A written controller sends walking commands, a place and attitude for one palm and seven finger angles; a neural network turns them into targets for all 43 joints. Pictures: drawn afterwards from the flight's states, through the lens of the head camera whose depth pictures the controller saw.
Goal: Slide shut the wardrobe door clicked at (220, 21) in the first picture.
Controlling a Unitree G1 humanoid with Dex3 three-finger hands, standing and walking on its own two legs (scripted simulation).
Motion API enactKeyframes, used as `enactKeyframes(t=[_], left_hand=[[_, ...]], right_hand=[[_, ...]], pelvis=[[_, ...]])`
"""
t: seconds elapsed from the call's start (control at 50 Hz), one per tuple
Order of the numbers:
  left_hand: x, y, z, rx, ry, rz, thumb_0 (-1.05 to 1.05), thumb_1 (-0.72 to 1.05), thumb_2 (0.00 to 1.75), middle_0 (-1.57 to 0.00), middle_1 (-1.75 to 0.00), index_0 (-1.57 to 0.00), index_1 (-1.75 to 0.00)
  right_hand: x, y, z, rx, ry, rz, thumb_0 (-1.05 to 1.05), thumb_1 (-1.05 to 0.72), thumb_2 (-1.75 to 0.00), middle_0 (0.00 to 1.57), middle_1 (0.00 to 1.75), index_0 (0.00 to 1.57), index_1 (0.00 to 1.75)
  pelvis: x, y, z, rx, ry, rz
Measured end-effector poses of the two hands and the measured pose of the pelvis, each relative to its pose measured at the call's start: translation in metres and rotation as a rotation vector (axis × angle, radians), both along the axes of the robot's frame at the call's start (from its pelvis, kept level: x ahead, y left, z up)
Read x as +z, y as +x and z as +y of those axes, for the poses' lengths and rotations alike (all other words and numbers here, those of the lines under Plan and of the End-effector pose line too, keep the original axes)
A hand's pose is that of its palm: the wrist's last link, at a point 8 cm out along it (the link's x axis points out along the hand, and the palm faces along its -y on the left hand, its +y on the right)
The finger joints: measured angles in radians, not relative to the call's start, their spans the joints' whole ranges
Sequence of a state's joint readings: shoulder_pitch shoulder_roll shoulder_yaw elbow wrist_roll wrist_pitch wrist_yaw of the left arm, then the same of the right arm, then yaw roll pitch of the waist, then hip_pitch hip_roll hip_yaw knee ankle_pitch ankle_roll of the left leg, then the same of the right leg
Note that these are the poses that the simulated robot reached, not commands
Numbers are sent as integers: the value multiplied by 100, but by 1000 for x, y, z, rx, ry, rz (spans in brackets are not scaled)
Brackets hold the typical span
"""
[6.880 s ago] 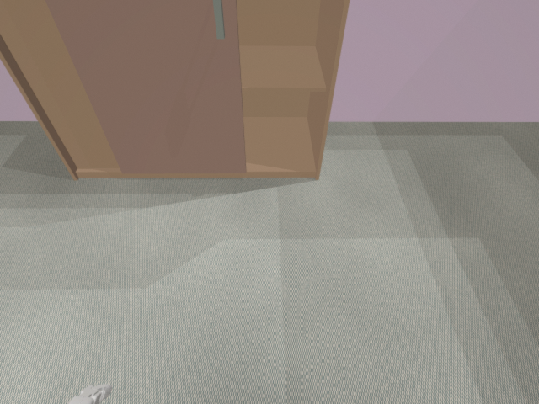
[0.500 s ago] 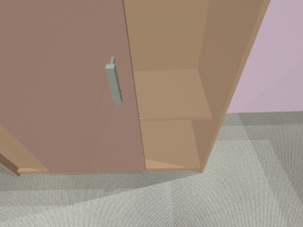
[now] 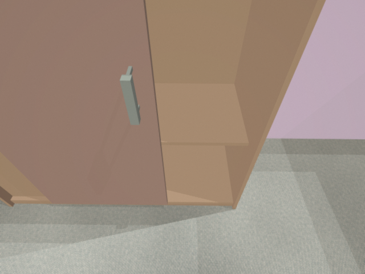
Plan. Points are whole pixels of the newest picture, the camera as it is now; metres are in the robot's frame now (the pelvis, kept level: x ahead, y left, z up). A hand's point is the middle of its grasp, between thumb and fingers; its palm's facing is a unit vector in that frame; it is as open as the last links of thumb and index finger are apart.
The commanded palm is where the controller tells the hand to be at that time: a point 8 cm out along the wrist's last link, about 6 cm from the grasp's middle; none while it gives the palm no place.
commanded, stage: look again from close up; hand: left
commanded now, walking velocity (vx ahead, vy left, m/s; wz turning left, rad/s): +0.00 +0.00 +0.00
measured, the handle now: (132, 96) +0.55 +0.18 +0.08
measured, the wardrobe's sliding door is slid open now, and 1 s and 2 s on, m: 0.38 0.38 0.38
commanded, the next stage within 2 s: shuffle to correct the standing spot in 0.16 s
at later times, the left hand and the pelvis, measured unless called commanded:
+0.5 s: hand out of the picture +0.00 +0.18 -0.19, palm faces +0.09 -0.98 -0.17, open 7.4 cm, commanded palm none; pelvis +0.03 +0.01 -0.01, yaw +1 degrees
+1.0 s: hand (120, 263) +0.18 +0.18 -0.16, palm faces +0.08 -0.96 -0.26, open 7.3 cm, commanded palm none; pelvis +0.11 -0.01 +0.00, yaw +3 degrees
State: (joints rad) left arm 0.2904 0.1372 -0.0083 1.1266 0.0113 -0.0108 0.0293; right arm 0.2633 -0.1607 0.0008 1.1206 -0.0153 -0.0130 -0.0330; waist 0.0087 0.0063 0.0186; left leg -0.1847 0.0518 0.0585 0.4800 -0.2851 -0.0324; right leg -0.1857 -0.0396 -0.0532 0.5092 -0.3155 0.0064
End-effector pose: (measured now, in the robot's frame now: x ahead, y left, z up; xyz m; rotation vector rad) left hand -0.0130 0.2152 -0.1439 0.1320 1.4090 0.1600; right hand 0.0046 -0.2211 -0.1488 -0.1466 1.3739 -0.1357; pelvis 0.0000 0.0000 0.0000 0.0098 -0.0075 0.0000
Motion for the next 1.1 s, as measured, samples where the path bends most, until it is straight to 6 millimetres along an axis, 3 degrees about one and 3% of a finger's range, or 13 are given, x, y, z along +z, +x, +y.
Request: enactKeyframes(t=[0.36,0.58,0.66,0.8,0.86,0.92,0.98,1.1], left_hand=[[-1,8,1,8,3,-5,1,90,90,-20,-30,-20,-30],[-18,8,17,53,-32,83,0,90,90,-20,-30,-20,-30],[-12,40,24,8,-17,91,1,90,90,-20,-30,-20,-30],[1,144,26,-23,65,-108,2,93,90,-20,-30,-20,-30],[7,171,21,-19,96,-179,1,93,90,-19,-30,-20,-30],[13,182,13,-17,98,-201,1,92,90,-19,-30,-20,-30],[15,181,6,-8,85,-195,0,92,89,-20,-30,-20,-30],[12,159,17,16,73,-168,0,93,89,-20,-30,-20,-30]], right_hand=[[-2,-6,4,-2,14,40,1,-92,-90,20,30,20,29],[-2,14,19,-11,-15,54,1,-91,-90,20,30,20,29],[1,7,28,-51,-7,72,0,-91,-90,20,30,20,29],[-8,-9,29,-56,69,259,0,-91,-90,20,30,20,29],[-16,7,19,-55,74,279,1,-91,-90,20,30,20,29],[-15,41,7,-49,54,221,1,-91,-90,20,30,20,29],[-11,84,-2,-32,34,120,1,-91,-90,20,30,20,29],[2,156,-6,26,-4,-81,1,-92,-90,20,30,20,29]], pelvis=[[-1,8,-3,5,-2,3],[-12,45,17,0,-7,24],[-9,61,18,-9,-8,31],[-13,92,2,19,15,30],[-15,104,-5,44,9,19],[-9,108,-8,55,23,13],[-3,107,-9,52,30,11],[0,98,-3,43,21,2]])
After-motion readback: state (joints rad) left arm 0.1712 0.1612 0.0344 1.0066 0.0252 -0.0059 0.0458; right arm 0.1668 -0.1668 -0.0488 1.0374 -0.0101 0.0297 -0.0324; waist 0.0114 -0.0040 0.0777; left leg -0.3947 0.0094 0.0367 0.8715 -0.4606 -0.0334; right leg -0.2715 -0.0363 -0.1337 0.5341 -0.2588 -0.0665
